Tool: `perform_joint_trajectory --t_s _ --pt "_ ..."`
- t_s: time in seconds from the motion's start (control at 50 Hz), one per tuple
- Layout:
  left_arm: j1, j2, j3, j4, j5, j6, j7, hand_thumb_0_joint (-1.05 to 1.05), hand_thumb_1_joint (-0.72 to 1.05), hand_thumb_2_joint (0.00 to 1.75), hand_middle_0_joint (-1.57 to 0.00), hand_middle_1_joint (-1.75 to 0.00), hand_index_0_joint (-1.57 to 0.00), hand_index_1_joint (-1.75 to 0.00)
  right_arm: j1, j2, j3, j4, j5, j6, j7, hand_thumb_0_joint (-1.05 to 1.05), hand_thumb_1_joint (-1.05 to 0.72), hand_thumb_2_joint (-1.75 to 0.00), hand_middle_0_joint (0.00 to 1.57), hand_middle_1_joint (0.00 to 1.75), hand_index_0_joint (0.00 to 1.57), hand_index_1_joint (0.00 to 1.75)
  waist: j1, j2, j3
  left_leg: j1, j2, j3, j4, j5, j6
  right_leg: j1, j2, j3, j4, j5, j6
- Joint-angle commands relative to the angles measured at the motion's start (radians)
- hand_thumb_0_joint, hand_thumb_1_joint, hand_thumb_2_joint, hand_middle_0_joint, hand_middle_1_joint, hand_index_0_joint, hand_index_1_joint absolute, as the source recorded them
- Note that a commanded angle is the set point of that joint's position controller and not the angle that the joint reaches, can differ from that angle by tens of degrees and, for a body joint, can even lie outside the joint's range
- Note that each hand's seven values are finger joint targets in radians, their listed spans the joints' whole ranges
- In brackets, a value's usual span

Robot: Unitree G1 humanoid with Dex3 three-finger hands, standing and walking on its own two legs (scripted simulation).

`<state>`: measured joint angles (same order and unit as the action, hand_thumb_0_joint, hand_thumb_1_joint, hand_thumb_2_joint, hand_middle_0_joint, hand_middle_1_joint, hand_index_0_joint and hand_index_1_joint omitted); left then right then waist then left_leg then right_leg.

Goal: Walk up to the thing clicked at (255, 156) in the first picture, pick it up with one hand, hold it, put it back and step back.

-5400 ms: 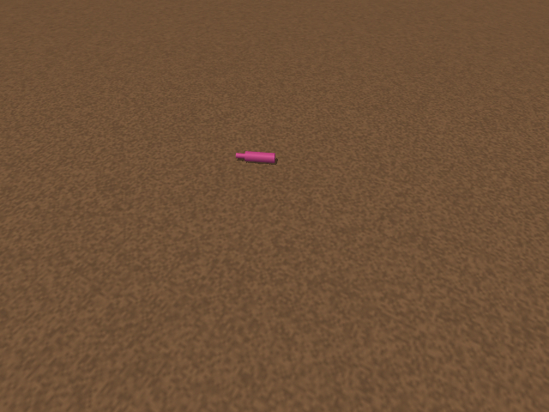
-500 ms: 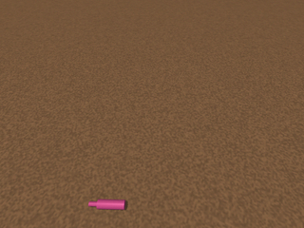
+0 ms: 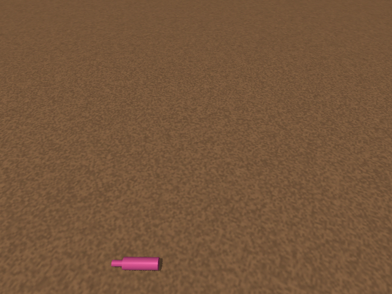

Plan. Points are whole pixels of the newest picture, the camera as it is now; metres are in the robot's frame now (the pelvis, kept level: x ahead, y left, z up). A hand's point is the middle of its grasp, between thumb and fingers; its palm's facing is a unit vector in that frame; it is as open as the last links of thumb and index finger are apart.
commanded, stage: walk up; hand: left
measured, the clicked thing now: (135, 263) +0.41 +0.29 -0.75
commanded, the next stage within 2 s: stand in 0.06 s
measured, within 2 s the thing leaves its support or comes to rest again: neither
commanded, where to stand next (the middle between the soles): +0.05 +0.00 m, yaw +0 degrees
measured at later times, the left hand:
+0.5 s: hand out of the picture +0.08 +0.25 -0.15, palm faces -0.02 -0.94 -0.34, open 7.4 cm
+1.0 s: hand out of the picture +0.08 +0.24 -0.15, palm faces -0.02 -0.94 -0.35, open 7.4 cm
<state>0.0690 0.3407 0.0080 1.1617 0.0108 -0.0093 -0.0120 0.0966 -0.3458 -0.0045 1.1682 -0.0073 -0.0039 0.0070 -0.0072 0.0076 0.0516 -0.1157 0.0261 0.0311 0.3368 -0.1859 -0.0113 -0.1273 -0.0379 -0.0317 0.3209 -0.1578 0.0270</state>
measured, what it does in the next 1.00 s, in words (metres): stands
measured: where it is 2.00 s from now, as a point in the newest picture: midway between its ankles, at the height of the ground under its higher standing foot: outside the picture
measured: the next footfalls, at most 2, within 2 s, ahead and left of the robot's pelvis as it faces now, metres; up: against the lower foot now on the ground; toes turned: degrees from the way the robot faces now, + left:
none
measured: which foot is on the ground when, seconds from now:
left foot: down 0.00-1.00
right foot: down 0.00-1.00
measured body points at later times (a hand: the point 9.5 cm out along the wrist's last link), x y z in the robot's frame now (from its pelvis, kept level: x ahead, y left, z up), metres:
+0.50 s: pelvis +0.01 -0.01 +0.00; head +0.02 -0.01 +0.45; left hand +0.08 +0.30 -0.13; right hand +0.10 -0.30 -0.13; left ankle +0.00 +0.12 -0.75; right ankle +0.01 -0.14 -0.75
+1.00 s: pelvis +0.01 -0.01 +0.00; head +0.01 -0.02 +0.45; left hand +0.08 +0.29 -0.13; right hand +0.08 -0.31 -0.14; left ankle +0.00 +0.12 -0.75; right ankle +0.01 -0.14 -0.75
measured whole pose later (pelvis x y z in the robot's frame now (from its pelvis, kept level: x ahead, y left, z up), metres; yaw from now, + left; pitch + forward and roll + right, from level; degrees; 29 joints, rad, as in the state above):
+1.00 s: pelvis +0.01 -0.01 +0.00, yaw +0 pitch -2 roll +0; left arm 0.10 0.35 -0.01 1.13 0.01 -0.01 -0.01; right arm 0.10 -0.35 0.00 1.15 -0.01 0.00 0.01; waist 0.00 0.01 0.05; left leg -0.09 0.04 0.02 0.31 -0.18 -0.03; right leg -0.11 -0.02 -0.04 0.32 -0.17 0.01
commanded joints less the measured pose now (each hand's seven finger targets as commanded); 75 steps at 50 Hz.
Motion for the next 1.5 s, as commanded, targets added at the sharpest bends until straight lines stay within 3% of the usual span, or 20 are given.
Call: perform_joint_trajectory --t_s 0.0,0.06,0.3,0.46,0.54,0.98,1.3,1.4,1.48 --pt "-0.055 0.213 0.043 -0.059 -0.002 -0.020 0.016 0.00 0.90 0.90 -0.20 -0.30 -0.20 -0.30 -0.041 -0.214 -0.040 -0.062 0.001 -0.025 -0.011 0.00 -0.90 -0.90 0.20 0.30 0.20 0.30 0.001 -0.015 -0.086 -0.003 0.098 -0.092 -0.067 0.108 0.024 0.027 -0.090 0.083 -0.044 0.091 -0.032" --pt "-0.040 0.215 0.038 -0.066 -0.006 -0.021 0.019 0.00 0.90 0.90 -0.20 -0.30 -0.20 -0.30 -0.060 -0.216 -0.040 -0.075 -0.002 -0.026 -0.013 0.00 -0.90 -0.90 0.20 0.30 0.20 0.30 0.002 -0.010 -0.089 0.019 0.119 -0.097 -0.069 0.191 0.014 0.020 -0.100 0.078 -0.038 0.127 -0.033" --pt "-0.031 0.222 0.033 -0.073 -0.003 -0.019 0.019 0.00 0.90 0.90 -0.20 -0.30 -0.20 -0.30 -0.065 -0.219 -0.038 -0.077 -0.001 -0.025 -0.012 0.00 -0.90 -0.90 0.20 0.30 0.20 0.30 0.001 -0.007 -0.098 0.031 0.118 -0.087 -0.076 0.153 0.014 0.030 -0.105 0.082 -0.049 0.115 -0.034" --pt "-0.017 0.224 0.031 -0.076 -0.004 -0.019 0.018 0.00 0.90 0.90 -0.20 -0.30 -0.20 -0.30 -0.069 -0.216 -0.036 -0.075 0.000 -0.027 -0.010 0.00 -0.90 -0.90 0.20 0.30 0.20 0.30 0.004 0.002 -0.100 0.046 0.121 -0.089 -0.080 0.199 0.008 0.029 -0.104 0.076 -0.041 0.141 -0.040" --pt "-0.023 0.227 0.032 -0.081 -0.004 -0.020 0.019 0.00 0.90 0.90 -0.20 -0.30 -0.20 -0.30 -0.055 -0.218 -0.036 -0.077 -0.002 -0.025 -0.011 0.00 -0.90 -0.90 0.20 0.30 0.20 0.30 -0.002 -0.009 -0.093 0.033 0.116 -0.082 -0.077 0.154 0.011 0.034 -0.108 0.083 -0.053 0.125 -0.040" --pt "-0.014 0.232 0.032 -0.088 -0.004 -0.019 0.019 0.00 0.90 0.90 -0.20 -0.30 -0.20 -0.30 -0.037 -0.218 -0.033 -0.083 -0.004 -0.022 -0.011 0.00 -0.90 -0.90 0.20 0.30 0.20 0.30 0.002 -0.007 -0.083 0.025 0.117 -0.081 -0.075 0.115 0.013 0.026 -0.106 0.092 -0.056 0.104 -0.047" --pt "0.001 0.235 0.030 -0.089 -0.002 -0.021 0.019 0.00 0.90 0.90 -0.20 -0.30 -0.20 -0.30 -0.030 -0.218 -0.034 -0.087 -0.003 -0.023 -0.011 0.00 -0.90 -0.90 0.20 0.30 0.20 0.30 0.006 -0.004 -0.087 0.033 0.121 -0.085 -0.074 0.139 0.014 0.028 -0.102 0.088 -0.050 0.126 -0.046" --pt "-0.003 0.233 0.030 -0.087 -0.004 -0.019 0.018 0.00 0.90 0.90 -0.20 -0.30 -0.20 -0.30 -0.020 -0.220 -0.032 -0.085 -0.005 -0.022 -0.012 0.00 -0.90 -0.90 0.20 0.30 0.20 0.30 0.005 0.000 -0.061 0.012 0.116 -0.081 -0.083 0.090 0.013 0.012 -0.100 0.094 -0.063 0.074 -0.043" --pt "0.001 0.234 0.031 -0.088 -0.001 -0.019 0.018 0.00 0.90 0.90 -0.20 -0.30 -0.20 -0.30 -0.024 -0.220 -0.034 -0.088 -0.004 -0.022 -0.012 0.00 -0.90 -0.90 0.20 0.30 0.20 0.30 0.006 -0.002 -0.083 0.031 0.122 -0.083 -0.077 0.125 0.016 0.021 -0.102 0.091 -0.049 0.107 -0.048"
